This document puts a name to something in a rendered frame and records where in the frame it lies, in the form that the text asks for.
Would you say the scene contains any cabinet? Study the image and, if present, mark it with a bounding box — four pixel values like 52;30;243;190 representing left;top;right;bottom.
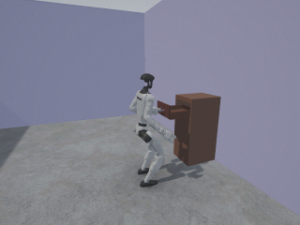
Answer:
173;93;221;166

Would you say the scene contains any right robot thigh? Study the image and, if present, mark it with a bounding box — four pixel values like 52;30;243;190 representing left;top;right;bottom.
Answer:
141;131;164;160

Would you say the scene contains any robot right shin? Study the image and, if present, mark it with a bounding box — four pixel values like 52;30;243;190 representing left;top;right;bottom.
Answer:
144;156;165;183

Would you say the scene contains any robot left upper arm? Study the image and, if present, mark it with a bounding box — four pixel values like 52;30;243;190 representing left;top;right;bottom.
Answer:
129;90;141;112

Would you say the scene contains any robot right upper arm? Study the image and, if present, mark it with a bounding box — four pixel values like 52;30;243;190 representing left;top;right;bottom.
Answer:
143;94;155;122

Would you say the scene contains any robot right forearm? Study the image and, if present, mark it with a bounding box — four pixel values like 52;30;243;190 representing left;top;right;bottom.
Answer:
145;115;165;135

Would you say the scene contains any robot left hand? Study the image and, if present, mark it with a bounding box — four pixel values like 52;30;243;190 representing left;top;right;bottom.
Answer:
152;107;158;115

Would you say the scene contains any drawer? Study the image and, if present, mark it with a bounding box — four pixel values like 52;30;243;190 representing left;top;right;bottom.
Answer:
157;100;190;120

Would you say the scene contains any robot right hand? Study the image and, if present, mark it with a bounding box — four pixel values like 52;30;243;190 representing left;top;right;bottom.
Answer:
162;130;177;143

